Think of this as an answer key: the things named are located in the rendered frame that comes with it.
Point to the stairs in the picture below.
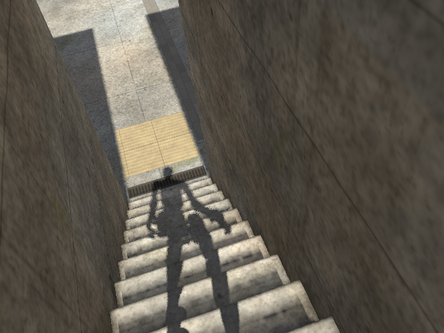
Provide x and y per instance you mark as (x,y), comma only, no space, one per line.
(191,265)

